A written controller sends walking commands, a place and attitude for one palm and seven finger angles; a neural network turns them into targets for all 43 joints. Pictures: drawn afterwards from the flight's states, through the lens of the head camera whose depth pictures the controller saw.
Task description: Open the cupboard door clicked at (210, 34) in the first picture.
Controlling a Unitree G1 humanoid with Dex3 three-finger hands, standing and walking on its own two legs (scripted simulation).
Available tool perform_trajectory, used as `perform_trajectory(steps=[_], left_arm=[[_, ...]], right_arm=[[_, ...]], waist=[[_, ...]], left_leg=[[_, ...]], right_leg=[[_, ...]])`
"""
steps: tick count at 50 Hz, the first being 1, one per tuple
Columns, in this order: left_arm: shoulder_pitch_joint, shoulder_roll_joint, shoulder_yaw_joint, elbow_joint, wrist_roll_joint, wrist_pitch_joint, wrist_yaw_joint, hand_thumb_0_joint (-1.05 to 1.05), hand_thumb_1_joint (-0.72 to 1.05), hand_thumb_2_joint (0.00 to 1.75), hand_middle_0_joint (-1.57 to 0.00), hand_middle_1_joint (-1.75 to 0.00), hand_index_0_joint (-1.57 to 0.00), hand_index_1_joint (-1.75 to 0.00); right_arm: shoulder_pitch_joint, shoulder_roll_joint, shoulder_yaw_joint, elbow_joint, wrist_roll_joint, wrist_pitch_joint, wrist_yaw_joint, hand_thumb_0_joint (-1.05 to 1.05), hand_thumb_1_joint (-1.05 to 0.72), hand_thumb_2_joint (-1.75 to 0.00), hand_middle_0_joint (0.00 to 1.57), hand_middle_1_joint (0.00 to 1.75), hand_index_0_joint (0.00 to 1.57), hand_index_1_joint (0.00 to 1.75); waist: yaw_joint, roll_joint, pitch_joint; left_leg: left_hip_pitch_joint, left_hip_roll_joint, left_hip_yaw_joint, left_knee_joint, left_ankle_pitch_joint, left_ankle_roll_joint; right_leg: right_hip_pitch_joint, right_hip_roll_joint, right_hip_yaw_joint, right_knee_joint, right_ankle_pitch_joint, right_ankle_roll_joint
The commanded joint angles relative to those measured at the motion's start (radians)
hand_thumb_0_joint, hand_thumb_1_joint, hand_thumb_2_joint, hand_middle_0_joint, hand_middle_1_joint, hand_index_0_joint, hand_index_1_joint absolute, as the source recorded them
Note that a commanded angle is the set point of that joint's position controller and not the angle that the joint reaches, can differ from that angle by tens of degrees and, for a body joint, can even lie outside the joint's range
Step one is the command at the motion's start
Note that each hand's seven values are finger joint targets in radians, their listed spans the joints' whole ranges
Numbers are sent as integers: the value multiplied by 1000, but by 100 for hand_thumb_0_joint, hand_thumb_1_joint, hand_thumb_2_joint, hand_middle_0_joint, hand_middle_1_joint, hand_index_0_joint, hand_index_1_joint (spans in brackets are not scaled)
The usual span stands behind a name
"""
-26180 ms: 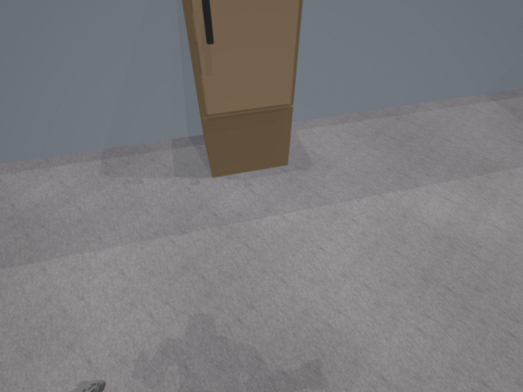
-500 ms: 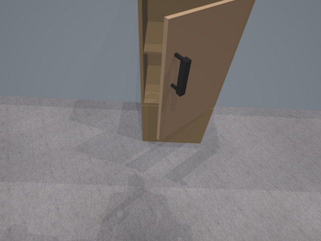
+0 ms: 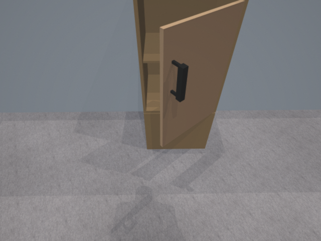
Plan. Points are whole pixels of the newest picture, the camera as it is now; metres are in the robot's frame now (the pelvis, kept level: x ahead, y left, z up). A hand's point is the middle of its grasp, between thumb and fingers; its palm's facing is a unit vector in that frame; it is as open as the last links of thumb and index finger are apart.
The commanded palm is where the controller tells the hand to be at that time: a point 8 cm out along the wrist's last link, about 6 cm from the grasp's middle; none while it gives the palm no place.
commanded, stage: let the arm hang, fingers relaxed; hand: left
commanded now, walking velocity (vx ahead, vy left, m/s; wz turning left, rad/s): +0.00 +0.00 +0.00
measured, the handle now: (177, 81) +0.62 -0.02 +0.06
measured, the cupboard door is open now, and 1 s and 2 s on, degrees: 39 39 39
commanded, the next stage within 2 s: look to check the result in 0.20 s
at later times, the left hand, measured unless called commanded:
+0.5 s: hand out of the picture -0.03 +0.15 -0.18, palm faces +0.06 -0.98 -0.18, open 7.3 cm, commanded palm none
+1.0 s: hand out of the picture +0.00 +0.14 -0.18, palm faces +0.05 -0.98 -0.17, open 7.3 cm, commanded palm none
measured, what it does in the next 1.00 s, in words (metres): stands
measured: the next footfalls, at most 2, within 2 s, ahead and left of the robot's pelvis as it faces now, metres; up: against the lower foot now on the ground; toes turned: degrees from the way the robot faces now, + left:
left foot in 1.70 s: +0.11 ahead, +0.10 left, +0.00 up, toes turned -24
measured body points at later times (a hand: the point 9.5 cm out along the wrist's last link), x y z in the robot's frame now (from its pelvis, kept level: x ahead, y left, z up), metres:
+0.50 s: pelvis +0.01 -0.01 +0.00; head +0.02 -0.02 +0.45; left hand -0.03 +0.20 -0.16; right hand -0.02 -0.22 -0.17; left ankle +0.04 +0.08 -0.74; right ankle -0.03 -0.13 -0.74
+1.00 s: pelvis +0.02 -0.02 +0.00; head +0.04 -0.02 +0.45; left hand -0.01 +0.19 -0.16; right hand +0.01 -0.24 -0.17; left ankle +0.04 +0.08 -0.74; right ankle -0.03 -0.13 -0.74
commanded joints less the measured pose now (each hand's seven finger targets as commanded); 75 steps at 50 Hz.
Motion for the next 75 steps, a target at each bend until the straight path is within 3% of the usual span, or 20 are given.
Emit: perform_trajectory(steps=[1,14,22,28,36,43,51,54,59,62,63,64,65,66,67,68,69,71,73,75], left_arm=[[108,99,22,-9,2,-1,8,0,90,90,-20,-30,-20,-30],[92,86,26,-15,-1,-5,9,0,90,90,-20,-30,-20,-30],[97,92,25,-11,-1,-7,9,0,90,90,-20,-30,-20,-30],[100,94,24,-7,-1,-6,8,0,90,90,-20,-30,-20,-30],[100,102,24,-9,-1,-10,8,0,90,90,-20,-30,-20,-30],[86,103,23,-10,-2,-8,8,0,90,90,-20,-30,-20,-30],[28,143,72,-77,8,25,-4,0,90,90,-20,-30,-20,-30],[8,148,84,-113,12,35,-13,0,90,90,-20,-30,-20,-30],[-21,158,95,-167,16,38,-23,0,90,90,-20,-30,-20,-30],[-31,155,97,-193,18,43,-31,0,90,90,-20,-30,-20,-30],[-25,154,96,-196,18,44,-34,0,90,90,-20,-30,-20,-30],[-16,159,98,-197,19,42,-36,0,90,90,-20,-30,-20,-30],[-5,188,102,-202,22,38,-34,0,90,90,-20,-30,-20,-30],[7,247,114,-202,29,26,-25,0,90,90,-20,-30,-20,-30],[32,299,124,-194,25,21,-15,0,90,90,-20,-30,-20,-30],[54,298,125,-193,19,21,-6,0,90,90,-20,-30,-20,-30],[13,291,125,-204,18,22,0,0,90,90,-20,-30,-20,-30],[-21,279,125,-230,19,19,6,0,90,90,-20,-30,-20,-30],[-19,284,123,-243,19,19,5,0,90,90,-20,-30,-20,-30],[-17,291,124,-250,21,21,2,0,90,90,-20,-30,-20,-30]], right_arm=[[77,-87,-14,-14,3,-11,-2,0,-90,-90,20,30,20,30],[81,-77,-14,-12,1,-14,-5,0,-90,-90,20,30,20,30],[73,-84,-15,-13,3,-12,-5,0,-90,-90,20,30,20,30],[61,-91,-14,-14,3,-13,-6,0,-90,-90,20,30,20,30],[50,-99,-13,-13,6,-15,-7,0,-90,-90,20,30,20,30],[40,-101,-10,-10,4,-16,-7,0,-90,-90,20,30,20,30],[17,-149,-52,-61,4,9,-22,0,-90,-90,20,30,20,30],[-4,-170,-68,-103,0,10,-24,0,-90,-90,20,30,20,30],[-28,-212,-90,-160,-2,5,-25,0,-90,-90,20,30,20,30],[-42,-238,-99,-190,-6,3,-21,0,-90,-90,20,30,20,30],[-64,-246,-100,-203,-7,4,-18,0,-90,-90,20,30,20,30],[-82,-248,-101,-215,-7,5,-16,0,-90,-90,20,30,20,30],[-107,-237,-101,-231,-3,9,-14,0,-90,-90,20,30,20,30],[-125,-197,-99,-256,5,14,-12,0,-90,-90,20,30,20,30],[-196,-175,-92,-287,4,20,-5,0,-90,-90,20,30,20,30],[-222,-182,-93,-294,3,24,-4,0,-90,-90,20,30,20,30],[-219,-179,-95,-295,5,23,-4,0,-90,-90,20,30,20,30],[-215,-168,-90,-302,9,17,-3,0,-90,-90,20,30,20,30],[-231,-160,-85,-314,12,21,-3,0,-90,-90,20,30,20,30],[-247,-162,-84,-331,15,22,-3,0,-90,-90,20,30,20,30]], waist=[[-2,-24,85],[-8,3,81],[-8,-32,83],[-7,-7,77],[-4,-39,59],[-5,-17,70],[-10,-19,51],[-9,7,49],[1,57,-7],[12,123,-26],[25,120,-24],[35,100,-24],[46,13,-24],[56,-244,-49],[91,-350,12],[94,-284,20],[64,-195,12],[49,-114,-52],[49,-116,-54],[49,-145,-43]], left_leg=[[-11,116,-125,-92,-15,-8],[8,117,-118,-69,50,-12],[20,117,-114,-62,57,-13],[32,121,-119,-67,64,-12],[47,123,-114,-55,114,-9],[44,123,-115,-58,135,-13],[36,180,-52,22,73,-15],[23,208,-63,15,5,-8],[49,281,-88,0,1,20],[26,356,-116,-30,0,55],[19,362,-100,-15,18,58],[-6,346,-65,28,35,43],[-41,288,-5,120,-3,4],[-147,173,82,299,-132,-56],[-320,65,69,506,-413,-93],[-367,78,-34,633,-426,-89],[-401,87,-69,688,-384,-95],[-386,90,-69,679,-340,-107],[-351,76,-60,633,-321,-114],[-326,61,-62,587,-308,-114]], right_leg=[[-83,-52,56,-95,16,-54],[-77,-56,64,-100,57,-58],[-74,-60,66,-112,56,-60],[-71,-58,65,-111,60,-58],[-47,-58,60,-117,97,-56],[-39,-62,60,-117,116,-55],[-115,-47,117,-29,166,-69],[-162,-26,142,16,138,-69],[-206,21,145,128,153,-60],[-210,56,104,225,4,-47],[-200,60,92,218,-32,-45],[-166,53,99,163,16,-47],[-135,24,176,79,155,-62],[-55,-107,392,-30,292,-108],[2,-230,587,-95,512,-194],[27,-236,608,-81,598,-240],[71,-208,577,-35,650,-261],[128,-172,524,10,701,-248],[118,-143,501,4,705,-234],[88,-129,518,-8,676,-233]])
